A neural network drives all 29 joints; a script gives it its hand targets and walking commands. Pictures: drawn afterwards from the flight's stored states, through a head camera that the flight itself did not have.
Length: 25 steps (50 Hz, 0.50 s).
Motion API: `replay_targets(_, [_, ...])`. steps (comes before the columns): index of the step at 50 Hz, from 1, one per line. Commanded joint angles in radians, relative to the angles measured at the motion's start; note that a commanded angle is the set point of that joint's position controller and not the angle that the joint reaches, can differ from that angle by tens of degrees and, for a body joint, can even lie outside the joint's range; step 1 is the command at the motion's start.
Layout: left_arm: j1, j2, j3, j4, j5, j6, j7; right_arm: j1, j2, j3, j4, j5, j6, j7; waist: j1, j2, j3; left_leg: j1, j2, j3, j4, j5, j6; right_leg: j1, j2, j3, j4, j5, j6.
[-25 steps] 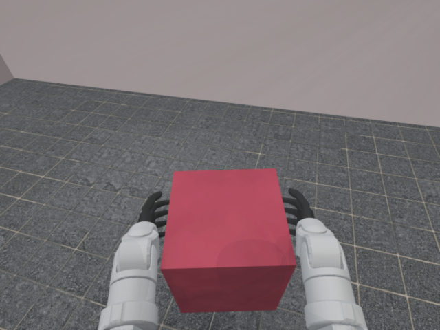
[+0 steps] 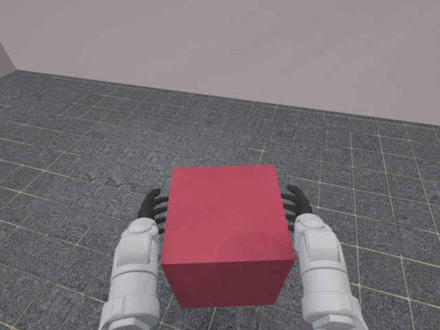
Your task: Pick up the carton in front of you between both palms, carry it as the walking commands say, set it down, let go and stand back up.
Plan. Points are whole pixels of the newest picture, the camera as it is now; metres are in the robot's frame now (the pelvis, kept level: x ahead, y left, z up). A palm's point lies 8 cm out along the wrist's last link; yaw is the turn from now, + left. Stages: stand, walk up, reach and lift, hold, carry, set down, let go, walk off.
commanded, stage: set down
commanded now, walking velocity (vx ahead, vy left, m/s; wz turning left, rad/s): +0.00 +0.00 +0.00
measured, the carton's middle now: (225, 239) +0.31 +0.00 -0.04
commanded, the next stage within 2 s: none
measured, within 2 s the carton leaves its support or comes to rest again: neither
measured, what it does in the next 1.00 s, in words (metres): lowers itself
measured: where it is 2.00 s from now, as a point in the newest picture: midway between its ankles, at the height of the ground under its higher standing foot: outside the picture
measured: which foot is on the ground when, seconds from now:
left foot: down 0.00-1.00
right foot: down 0.00-1.00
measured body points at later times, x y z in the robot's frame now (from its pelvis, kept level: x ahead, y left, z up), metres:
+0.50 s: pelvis -0.04 +0.02 -0.07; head +0.18 -0.02 +0.33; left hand +0.37 +0.13 -0.15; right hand +0.35 -0.17 -0.16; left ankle -0.01 +0.13 -0.74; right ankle +0.05 -0.10 -0.74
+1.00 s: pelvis -0.06 +0.01 -0.20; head +0.20 -0.03 +0.17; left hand +0.42 +0.12 -0.28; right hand +0.40 -0.19 -0.30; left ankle -0.01 +0.13 -0.74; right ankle +0.05 -0.10 -0.74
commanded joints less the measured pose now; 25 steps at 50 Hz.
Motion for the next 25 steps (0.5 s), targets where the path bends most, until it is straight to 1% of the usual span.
replay_targets(1, [-0.54,-0.913,-0.409,0.085,-0.181,-0.054,-0.215,-0.537,0.846,0.407,0.082,0.187,-0.069,0.231,-0.012,-0.022,-0.156,-0.31,-0.035,0.004,-0.088,-0.012,0.027,0.255,0.013,0.074,0.018,0.028,0.017])
replay_targets(3, [-0.596,-0.901,-0.339,0.151,-0.138,-0.084,-0.201,-0.597,0.807,0.334,0.149,0.14,-0.1,0.229,-0.019,-0.014,-0.13,-0.354,-0.035,0.004,-0.061,-0.044,0.026,0.212,0.02,0.068,0.046,-0.007,0.012])
replay_targets(5, [-0.631,-0.86,-0.258,0.202,-0.082,-0.118,-0.18,-0.631,0.752,0.249,0.209,0.085,-0.136,0.222,-0.023,-0.013,-0.106,-0.393,-0.039,0.005,-0.031,-0.054,0.022,0.153,0.028,0.062,0.079,-0.016,0.006])
replay_targets(8, [-0.633,-0.768,-0.143,0.246,-0.003,-0.184,-0.144,-0.63,0.645,0.131,0.269,0.005,-0.203,0.204,-0.023,-0.019,-0.102,-0.449,-0.055,0.011,0.024,-0.017,0.014,0.045,0.038,0.057,0.134,0.021,0.001])
replay_targets(10, [-0.603,-0.709,-0.1,0.259,0.029,-0.242,-0.125,-0.606,0.586,0.089,0.297,-0.028,-0.262,0.196,-0.022,-0.02,-0.14,-0.487,-0.065,0.016,0.066,0.039,0.004,-0.023,0.041,0.055,0.176,0.081,0.0])
replay_targets(12, [-0.577,-0.685,-0.1,0.26,0.034,-0.308,-0.115,-0.585,0.566,0.094,0.31,-0.03,-0.329,0.192,-0.021,-0.02,-0.208,-0.531,-0.072,0.022,0.113,0.095,-0.004,-0.074,0.044,0.053,0.223,0.149,0.001])
replay_targets(14, [-0.582,-0.693,-0.135,0.263,0.014,-0.38,-0.111,-0.593,0.583,0.129,0.313,-0.009,-0.399,0.195,-0.019,-0.023,-0.296,-0.581,-0.081,0.028,0.169,0.142,-0.012,-0.12,0.048,0.053,0.276,0.204,0.001])
replay_targets(17, [-0.635,-0.746,-0.246,0.268,-0.047,-0.481,-0.106,-0.647,0.64,0.221,0.312,0.042,-0.496,0.201,-0.022,-0.033,-0.464,-0.667,-0.102,0.037,0.259,0.206,-0.026,-0.172,0.056,0.06,0.37,0.291,0.002])
replay_targets(19, [-0.688,-0.785,-0.327,0.257,-0.09,-0.531,-0.105,-0.695,0.679,0.29,0.299,0.073,-0.544,0.205,-0.027,-0.042,-0.604,-0.727,-0.113,0.044,0.326,0.245,-0.037,-0.198,0.059,0.062,0.443,0.356,0.005])
replay_targets(22, [-0.75,-0.823,-0.451,0.217,-0.149,-0.572,-0.1,-0.748,0.724,0.396,0.258,0.118,-0.583,0.202,-0.04,-0.049,-0.856,-0.805,-0.122,0.051,0.428,0.32,-0.052,-0.216,0.059,0.057,0.548,0.466,0.014])
replay_targets(24, [-0.774,-0.836,-0.506,0.186,-0.182,-0.574,-0.097,-0.771,0.737,0.44,0.225,0.141,-0.584,0.199,-0.053,-0.051,-0.988,-0.851,-0.127,0.052,0.485,0.339,-0.059,-0.244,0.061,0.049,0.603,0.496,0.022])
replay_targets(25, [-0.784,-0.84,-0.521,0.176,-0.192,-0.569,-0.096,-0.778,0.743,0.452,0.217,0.148,-0.578,0.198,-0.057,-0.049,-1.031,-0.881,-0.13,0.055,0.509,0.327,-0.061,-0.264,0.063,0.045,0.624,0.486,0.025])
